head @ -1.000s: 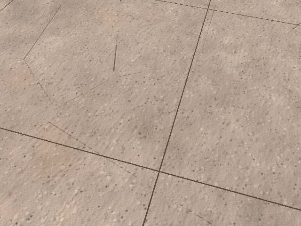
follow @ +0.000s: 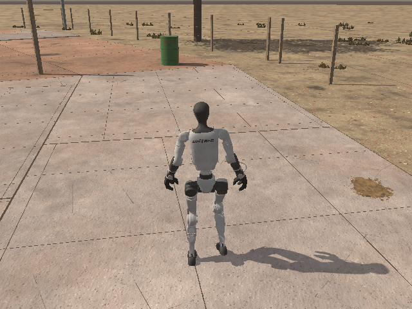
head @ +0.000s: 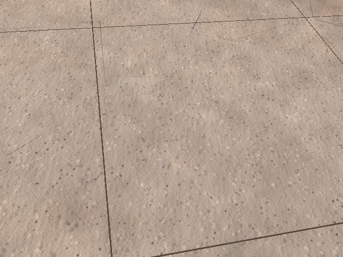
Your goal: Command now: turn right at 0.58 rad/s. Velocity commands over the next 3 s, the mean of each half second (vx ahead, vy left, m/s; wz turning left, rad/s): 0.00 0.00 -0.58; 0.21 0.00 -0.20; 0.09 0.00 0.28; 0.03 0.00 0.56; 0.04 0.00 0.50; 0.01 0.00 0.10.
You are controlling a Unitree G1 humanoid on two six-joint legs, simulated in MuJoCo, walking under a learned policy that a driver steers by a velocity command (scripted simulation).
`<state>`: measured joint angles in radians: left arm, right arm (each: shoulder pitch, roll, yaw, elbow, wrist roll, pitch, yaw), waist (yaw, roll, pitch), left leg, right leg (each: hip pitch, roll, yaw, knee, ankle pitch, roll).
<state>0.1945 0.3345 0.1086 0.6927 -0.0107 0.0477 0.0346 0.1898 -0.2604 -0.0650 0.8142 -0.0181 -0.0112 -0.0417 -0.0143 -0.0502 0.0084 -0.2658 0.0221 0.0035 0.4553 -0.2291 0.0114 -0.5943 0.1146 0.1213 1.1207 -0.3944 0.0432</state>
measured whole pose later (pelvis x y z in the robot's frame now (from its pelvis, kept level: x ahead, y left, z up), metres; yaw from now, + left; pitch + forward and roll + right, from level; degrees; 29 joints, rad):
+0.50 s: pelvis -0.01 -0.05 +0.00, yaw -17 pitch +3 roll +2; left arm 0.18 0.29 0.07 0.60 0.00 0.02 0.01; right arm 0.14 -0.33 -0.09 0.74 -0.01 0.01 -0.03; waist -0.01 0.04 0.04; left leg -0.56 0.03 -0.02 1.12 -0.39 -0.07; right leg -0.30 0.04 0.06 0.46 -0.21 -0.05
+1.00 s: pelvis +0.08 -0.06 +0.00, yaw -21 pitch +2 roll -1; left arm 0.20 0.30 0.06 0.68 0.00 -0.05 -0.02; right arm 0.39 -0.25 -0.04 0.79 0.00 -0.06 0.00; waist -0.04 -0.05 0.00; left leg -0.09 0.00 0.00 0.33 -0.28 0.03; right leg -0.58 -0.03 0.02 0.93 -0.25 0.01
